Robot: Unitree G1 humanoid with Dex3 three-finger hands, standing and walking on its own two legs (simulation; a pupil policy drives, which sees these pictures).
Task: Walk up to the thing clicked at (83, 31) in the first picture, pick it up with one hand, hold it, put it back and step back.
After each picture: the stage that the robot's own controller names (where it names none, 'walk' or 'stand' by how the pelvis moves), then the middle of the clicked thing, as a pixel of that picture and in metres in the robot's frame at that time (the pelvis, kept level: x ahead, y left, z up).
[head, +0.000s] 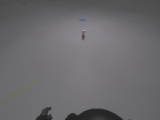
stand; (83, 34) +1.98 +0.22 -0.66
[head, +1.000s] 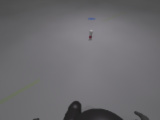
walk; (90, 35) +1.86 +0.15 -0.64
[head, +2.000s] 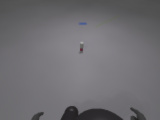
walk; (81, 47) +1.32 +0.20 -0.63
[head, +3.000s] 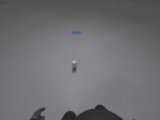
walk; (74, 66) +0.85 +0.22 -0.65
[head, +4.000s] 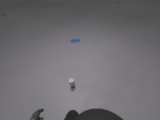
walk; (72, 84) +0.54 +0.25 -0.63
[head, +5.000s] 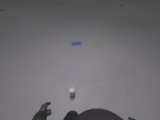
stand; (72, 93) +0.41 +0.20 -0.64
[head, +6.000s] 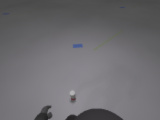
stand; (72, 96) +0.39 +0.20 -0.66
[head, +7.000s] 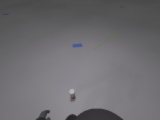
stand; (72, 94) +0.41 +0.21 -0.66
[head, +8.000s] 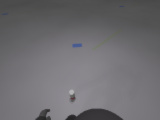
stand; (72, 95) +0.40 +0.21 -0.66
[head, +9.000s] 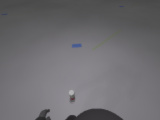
stand; (72, 95) +0.39 +0.21 -0.66
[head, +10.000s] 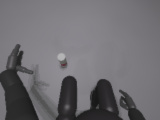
go down; (62, 60) +0.46 +0.24 -0.35
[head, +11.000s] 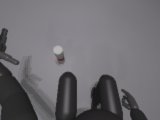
go down; (59, 55) +0.47 +0.25 -0.26
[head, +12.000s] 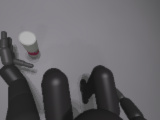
close in; (31, 47) +0.45 +0.30 -0.16
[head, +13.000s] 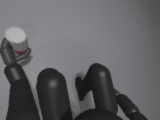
close; (20, 45) +0.45 +0.31 -0.16
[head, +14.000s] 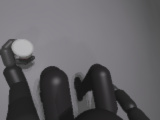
lift; (24, 52) +0.40 +0.30 -0.16
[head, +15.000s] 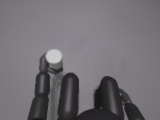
lift; (56, 63) +0.35 +0.24 -0.02
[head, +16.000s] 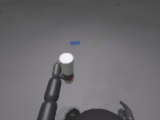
hold; (67, 70) +0.32 +0.16 +0.09
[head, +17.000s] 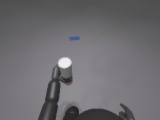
hold; (66, 73) +0.32 +0.17 +0.04
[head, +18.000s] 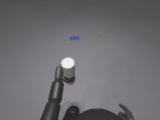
crouch; (69, 73) +0.32 +0.15 +0.04
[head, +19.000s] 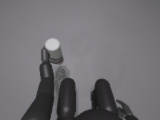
crouch; (56, 54) +0.44 +0.21 -0.04
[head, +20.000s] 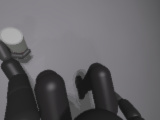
lower; (18, 46) +0.44 +0.30 -0.17
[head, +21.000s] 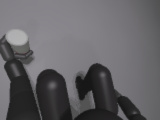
lower; (21, 47) +0.43 +0.30 -0.16
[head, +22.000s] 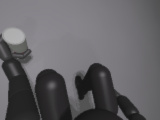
lower; (19, 46) +0.44 +0.31 -0.16
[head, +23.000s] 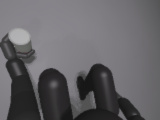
lower; (24, 46) +0.43 +0.30 -0.16
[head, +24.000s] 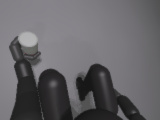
loosen; (30, 48) +0.44 +0.27 -0.15
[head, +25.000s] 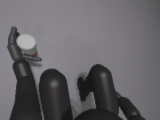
withdraw; (29, 49) +0.43 +0.28 -0.17
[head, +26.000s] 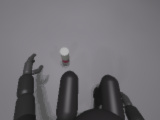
walk; (65, 56) +0.47 +0.23 -0.25
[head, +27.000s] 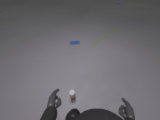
stand; (72, 95) +0.38 +0.18 -0.59
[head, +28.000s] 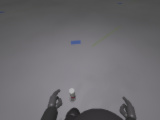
stand; (72, 94) +0.40 +0.20 -0.60
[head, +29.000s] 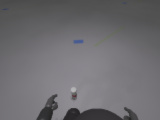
stand; (74, 92) +0.40 +0.19 -0.62
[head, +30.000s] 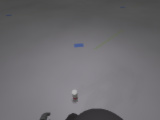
walk; (75, 95) +0.41 +0.19 -0.66
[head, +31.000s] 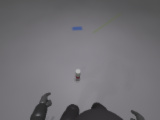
walk; (78, 74) +0.58 +0.14 -0.63
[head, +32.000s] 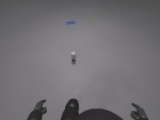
walk; (73, 57) +0.89 +0.28 -0.63
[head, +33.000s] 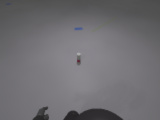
stand; (78, 58) +1.03 +0.22 -0.65
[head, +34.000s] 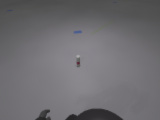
stand; (78, 60) +1.04 +0.23 -0.66
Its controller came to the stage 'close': yes
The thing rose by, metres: 0.69
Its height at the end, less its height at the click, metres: +0.00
